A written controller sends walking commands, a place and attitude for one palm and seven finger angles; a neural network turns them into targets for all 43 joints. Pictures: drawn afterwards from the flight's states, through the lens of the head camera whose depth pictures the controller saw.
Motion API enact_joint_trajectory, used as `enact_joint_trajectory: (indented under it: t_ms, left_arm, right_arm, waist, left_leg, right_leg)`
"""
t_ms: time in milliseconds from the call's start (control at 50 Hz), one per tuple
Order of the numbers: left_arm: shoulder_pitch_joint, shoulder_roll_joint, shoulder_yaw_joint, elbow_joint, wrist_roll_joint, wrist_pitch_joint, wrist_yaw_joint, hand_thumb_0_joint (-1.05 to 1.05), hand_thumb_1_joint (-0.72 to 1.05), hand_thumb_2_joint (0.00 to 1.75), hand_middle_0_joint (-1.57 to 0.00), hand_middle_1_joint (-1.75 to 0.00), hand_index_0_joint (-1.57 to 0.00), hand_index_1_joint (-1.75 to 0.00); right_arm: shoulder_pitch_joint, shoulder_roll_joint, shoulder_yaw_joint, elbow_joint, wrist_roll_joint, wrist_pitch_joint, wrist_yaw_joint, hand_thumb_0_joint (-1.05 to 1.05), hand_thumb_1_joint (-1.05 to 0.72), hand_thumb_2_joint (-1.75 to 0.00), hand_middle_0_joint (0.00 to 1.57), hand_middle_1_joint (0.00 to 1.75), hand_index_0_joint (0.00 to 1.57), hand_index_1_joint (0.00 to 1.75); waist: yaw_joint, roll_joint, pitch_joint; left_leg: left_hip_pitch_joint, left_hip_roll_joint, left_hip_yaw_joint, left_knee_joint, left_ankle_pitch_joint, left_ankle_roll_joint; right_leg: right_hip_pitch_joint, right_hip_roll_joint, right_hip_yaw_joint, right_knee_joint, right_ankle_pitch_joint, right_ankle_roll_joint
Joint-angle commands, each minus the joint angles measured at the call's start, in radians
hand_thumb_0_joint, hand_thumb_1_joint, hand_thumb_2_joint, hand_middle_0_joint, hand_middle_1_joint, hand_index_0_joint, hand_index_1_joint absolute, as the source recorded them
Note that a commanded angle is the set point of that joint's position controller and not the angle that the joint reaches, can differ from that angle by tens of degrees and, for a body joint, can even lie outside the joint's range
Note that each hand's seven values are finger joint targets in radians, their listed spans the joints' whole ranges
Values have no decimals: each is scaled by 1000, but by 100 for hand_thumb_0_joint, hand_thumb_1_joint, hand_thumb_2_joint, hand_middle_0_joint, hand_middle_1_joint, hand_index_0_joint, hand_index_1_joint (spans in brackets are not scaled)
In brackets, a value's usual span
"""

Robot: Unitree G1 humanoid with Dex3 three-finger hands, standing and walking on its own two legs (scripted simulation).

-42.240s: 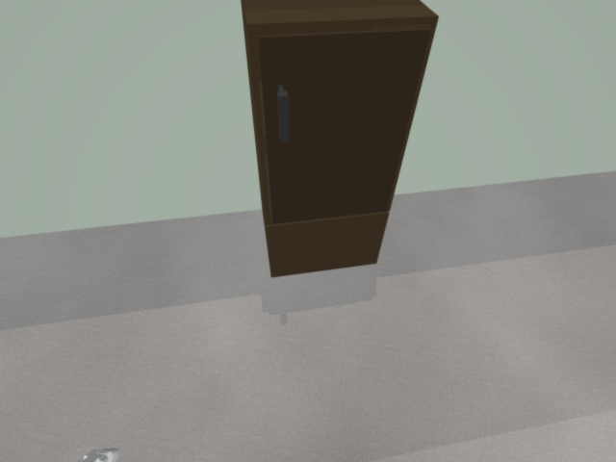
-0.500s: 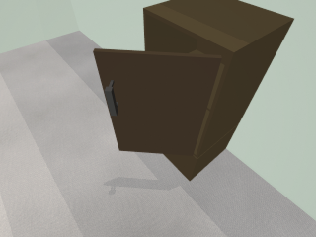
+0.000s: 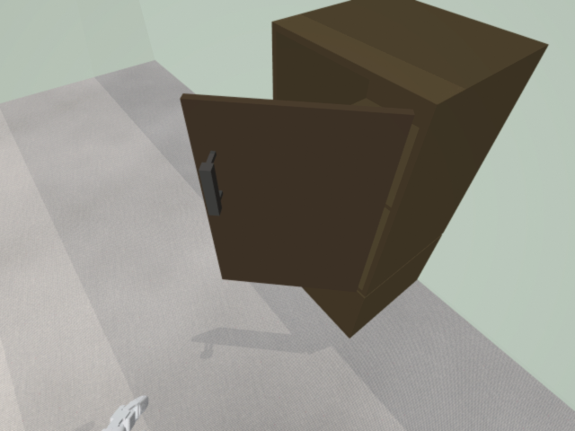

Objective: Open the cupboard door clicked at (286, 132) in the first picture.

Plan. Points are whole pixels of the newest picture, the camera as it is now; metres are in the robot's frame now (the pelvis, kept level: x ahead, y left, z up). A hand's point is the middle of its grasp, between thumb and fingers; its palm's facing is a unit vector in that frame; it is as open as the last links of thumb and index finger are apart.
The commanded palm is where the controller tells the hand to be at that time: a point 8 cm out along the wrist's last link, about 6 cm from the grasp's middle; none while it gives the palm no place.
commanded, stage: raise the hand with hooked fingers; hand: left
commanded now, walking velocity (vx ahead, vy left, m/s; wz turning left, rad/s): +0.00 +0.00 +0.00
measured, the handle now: (213, 183) +0.56 +0.19 -0.01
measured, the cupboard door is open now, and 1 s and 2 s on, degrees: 46 46 46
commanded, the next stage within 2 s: move the hooked fingers beside the handle in 2.00 s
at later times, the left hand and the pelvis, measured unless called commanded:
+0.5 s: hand (142, 411) +0.16 +0.21 -0.05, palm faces +0.00 -1.00 -0.05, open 9.7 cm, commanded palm +0.14 +0.26 -0.04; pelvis -0.05 -0.02 -0.10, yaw +2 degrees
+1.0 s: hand (115, 371) +0.20 +0.25 -0.02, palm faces -0.02 -1.00 -0.05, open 12.6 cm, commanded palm +0.18 +0.30 -0.01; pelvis -0.04 +0.01 -0.07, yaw +1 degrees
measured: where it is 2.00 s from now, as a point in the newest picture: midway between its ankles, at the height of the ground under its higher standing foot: outside the picture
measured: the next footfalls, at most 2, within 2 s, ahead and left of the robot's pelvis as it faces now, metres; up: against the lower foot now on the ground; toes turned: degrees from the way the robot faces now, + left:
none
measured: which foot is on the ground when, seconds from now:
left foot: down 0.00-1.00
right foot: down 0.00-1.00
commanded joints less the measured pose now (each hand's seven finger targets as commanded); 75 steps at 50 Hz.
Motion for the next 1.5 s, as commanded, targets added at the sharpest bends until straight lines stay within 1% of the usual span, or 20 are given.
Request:
enact_joint_trajectory:
  t_ms: [0,20,40,60,100,140,180,240,300,340,400,540,580,640,780,920,1080,1360,1440,1480]
  left_arm:
    - [-137,73,99,-360,-73,-211,-39,0,76,84,-21,-39,-21,-39]
    - [-8,34,116,-256,-89,-281,-88,0,74,83,-21,-40,-21,-40]
    - [104,29,139,-187,-97,-353,-145,0,71,82,-21,-42,-21,-42]
    - [140,0,126,-173,-112,-432,-209,0,69,81,-22,-43,-22,-43]
    - [123,42,160,-181,-135,-592,-339,0,64,79,-22,-47,-22,-47]
    - [70,137,206,-195,-141,-698,-471,0,60,77,-22,-50,-22,-50]
    - [40,172,254,-283,-203,-669,-533,0,55,75,-22,-53,-22,-53]
    - [-135,225,301,-475,-268,-588,-529,0,48,72,-23,-57,-23,-57]
    - [-197,227,282,-664,-247,-569,-475,0,41,69,-24,-62,-24,-62]
    - [-266,238,251,-700,-228,-560,-467,0,36,67,-24,-64,-24,-64]
    - [-256,232,234,-635,-215,-521,-489,0,29,64,-24,-69,-24,-69]
    - [-178,305,356,-519,-273,-377,-532,0,13,57,-25,-80,-25,-80]
    - [-168,305,368,-520,-276,-374,-518,0,8,55,-26,-82,-26,-82]
    - [-195,298,363,-504,-275,-391,-495,0,1,52,-26,-87,-26,-87]
    - [-241,316,349,-514,-255,-425,-498,0,-15,45,-27,-98,-27,-98]
    - [-303,351,367,-520,-252,-413,-491,0,-31,38,-29,-108,-29,-108]
    - [-393,381,382,-448,-253,-361,-528,0,-50,30,-30,-120,-30,-120]
    - [-568,492,472,-324,-280,-327,-610,0,-50,30,-30,-120,-30,-120]
    - [-607,525,497,-258,-289,-322,-629,0,-50,30,-30,-120,-30,-120]
    - [-634,532,501,-243,-292,-321,-640,0,-50,30,-30,-120,-30,-120]
  right_arm:
    - [-114,-201,-78,-271,-7,-155,-11,0,-90,-90,20,30,20,30]
    - [-126,-192,-86,-302,-17,-156,-4,0,-90,-90,20,30,20,30]
    - [-148,-188,-91,-335,-13,-162,11,0,-90,-90,20,30,20,30]
    - [-156,-180,-91,-367,-19,-166,26,0,-90,-90,20,30,20,30]
    - [-178,-185,-106,-419,-18,-174,50,0,-90,-90,20,30,20,30]
    - [-174,-197,-114,-469,-11,-182,72,0,-90,-90,20,30,20,30]
    - [-198,-203,-113,-549,6,-175,64,0,-90,-90,20,30,20,30]
    - [-180,-203,-102,-595,16,-154,35,0,-90,-90,20,30,20,30]
    - [-135,-185,-92,-584,10,-145,14,0,-90,-90,20,30,20,30]
    - [-114,-189,-80,-560,5,-141,-1,0,-90,-90,20,30,20,30]
    - [-116,-191,-71,-530,13,-145,-14,0,-90,-90,20,30,20,30]
    - [-143,-191,-60,-543,19,-143,-20,0,-90,-90,20,30,20,30]
    - [-136,-185,-59,-546,18,-143,-17,0,-90,-90,20,30,20,30]
    - [-129,-189,-56,-542,13,-149,-14,0,-90,-90,20,30,20,30]
    - [-80,-216,-58,-542,17,-159,-11,0,-90,-90,20,30,20,30]
    - [-61,-229,-52,-543,18,-153,-14,0,-90,-90,20,30,20,30]
    - [-47,-239,-42,-551,20,-132,-13,0,-90,-90,20,30,20,30]
    - [-31,-247,-34,-539,17,-110,-22,0,-90,-90,20,30,20,30]
    - [-23,-253,-35,-532,17,-104,-25,0,-90,-90,20,30,20,30]
    - [-17,-252,-36,-530,20,-98,-26,0,-90,-90,20,30,20,30]
  waist:
    - [-65,-93,12]
    - [-26,-175,11]
    - [18,-145,-18]
    - [38,-158,-69]
    - [53,-151,-144]
    - [54,-38,-209]
    - [66,-30,-334]
    - [42,24,-344]
    - [5,83,-383]
    - [-36,67,-350]
    - [-49,86,-323]
    - [17,61,-380]
    - [17,28,-387]
    - [14,33,-326]
    - [-3,63,-330]
    - [-7,126,-322]
    - [-15,120,-325]
    - [-6,123,-390]
    - [-10,84,-358]
    - [-11,111,-378]
  left_leg:
    - [-135,19,-79,71,175,-6]
    - [-231,10,-76,120,113,-11]
    - [-289,-4,-61,171,101,-19]
    - [-352,-12,-49,229,77,-26]
    - [-473,-21,-36,349,48,-29]
    - [-542,-27,-36,449,47,-25]
    - [-579,-36,-16,497,19,-8]
    - [-612,-26,-34,531,-49,1]
    - [-574,-2,-54,554,-13,16]
    - [-588,9,-70,579,-4,21]
    - [-605,11,-78,576,-39,20]
    - [-593,4,-91,512,-15,14]
    - [-592,3,-89,494,-20,13]
    - [-589,3,-98,469,-36,11]
    - [-521,3,-103,414,-64,11]
    - [-448,8,-119,371,-39,2]
    - [-400,13,-122,358,38,-6]
    - [-353,8,-101,363,175,-5]
    - [-372,8,-100,358,159,-1]
    - [-364,6,-88,355,153,1]
  right_leg:
    - [-241,28,-83,22,76,-12]
    - [-291,33,-91,75,25,-13]
    - [-307,32,-84,136,21,-25]
    - [-346,32,-77,206,9,-28]
    - [-405,30,-44,323,12,-35]
    - [-438,19,11,410,29,-49]
    - [-427,14,59,426,-21,-36]
    - [-465,26,93,414,-157,-28]
    - [-475,35,85,416,-102,-28]
    - [-506,48,77,428,-75,-29]
    - [-535,49,65,412,-118,-26]
    - [-436,47,43,382,-134,-27]
    - [-427,43,39,370,-147,-20]
    - [-462,50,15,372,-167,-28]
    - [-486,51,-17,372,-156,-30]
    - [-485,57,-39,370,-108,-34]
    - [-458,67,-44,354,-39,-35]
    - [-376,68,-29,330,89,-39]
    - [-370,70,-25,316,86,-40]
    - [-361,67,-18,307,91,-35]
